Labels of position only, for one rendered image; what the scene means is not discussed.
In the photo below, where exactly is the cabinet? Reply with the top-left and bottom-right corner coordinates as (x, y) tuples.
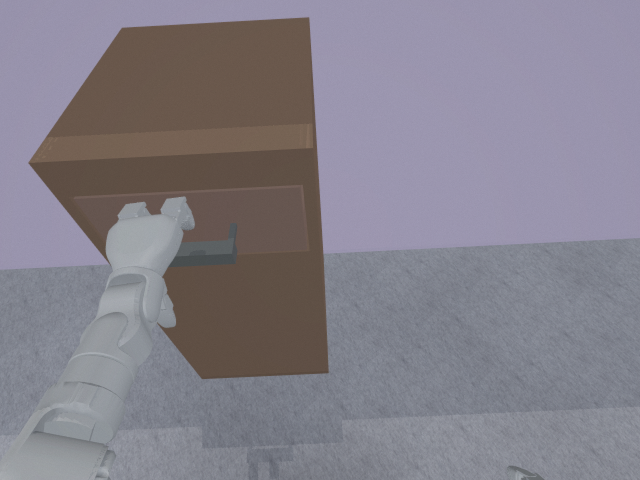
(28, 17), (329, 379)

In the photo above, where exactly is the left robot forearm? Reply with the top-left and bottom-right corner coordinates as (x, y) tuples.
(0, 267), (165, 480)

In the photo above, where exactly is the handle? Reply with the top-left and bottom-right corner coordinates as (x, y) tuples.
(168, 223), (237, 267)

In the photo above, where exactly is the left robot hand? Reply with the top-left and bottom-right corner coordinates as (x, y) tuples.
(106, 196), (195, 328)

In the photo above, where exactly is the robot left upper arm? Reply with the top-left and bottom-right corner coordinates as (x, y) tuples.
(2, 431), (116, 480)

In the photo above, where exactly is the drawer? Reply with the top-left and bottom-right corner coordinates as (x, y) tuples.
(74, 185), (307, 253)

